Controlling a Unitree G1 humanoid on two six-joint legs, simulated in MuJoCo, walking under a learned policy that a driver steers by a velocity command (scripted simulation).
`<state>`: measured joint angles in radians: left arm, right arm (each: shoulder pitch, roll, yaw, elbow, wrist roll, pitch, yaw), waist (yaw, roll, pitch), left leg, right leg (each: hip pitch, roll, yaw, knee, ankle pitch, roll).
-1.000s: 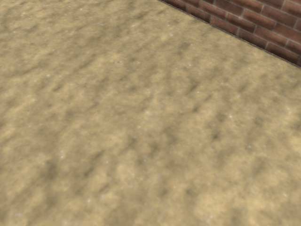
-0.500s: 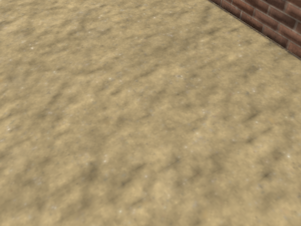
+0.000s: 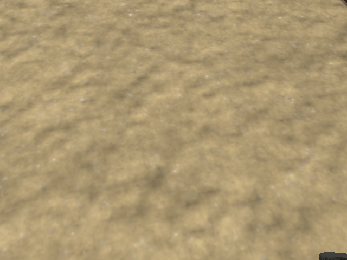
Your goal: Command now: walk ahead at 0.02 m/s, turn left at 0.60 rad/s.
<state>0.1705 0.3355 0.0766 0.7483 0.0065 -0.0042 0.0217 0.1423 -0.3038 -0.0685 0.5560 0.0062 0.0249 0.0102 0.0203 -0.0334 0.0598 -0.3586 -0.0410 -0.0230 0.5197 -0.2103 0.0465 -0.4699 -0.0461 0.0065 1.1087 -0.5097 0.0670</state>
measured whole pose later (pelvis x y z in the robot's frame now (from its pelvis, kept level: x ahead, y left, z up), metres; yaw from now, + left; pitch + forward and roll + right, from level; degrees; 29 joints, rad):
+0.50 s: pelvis +0.03 -0.03 +0.01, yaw +18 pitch +1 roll +0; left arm 0.14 0.26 0.06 0.68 0.02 0.00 0.03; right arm 0.20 -0.36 -0.11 0.63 0.03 0.07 -0.02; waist 0.00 0.05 0.05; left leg -0.52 -0.04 -0.09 1.13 -0.42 -0.09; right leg -0.25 -0.02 -0.03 0.46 -0.23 -0.02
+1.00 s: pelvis +0.07 +0.05 +0.02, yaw +28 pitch +1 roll -1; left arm 0.18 0.33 0.09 0.76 -0.01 -0.05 -0.02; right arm 0.38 -0.25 -0.04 0.71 0.00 -0.05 -0.01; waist -0.03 -0.04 0.00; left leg -0.04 -0.03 -0.03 0.25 -0.23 0.06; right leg -0.61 -0.08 0.01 0.85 -0.07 0.04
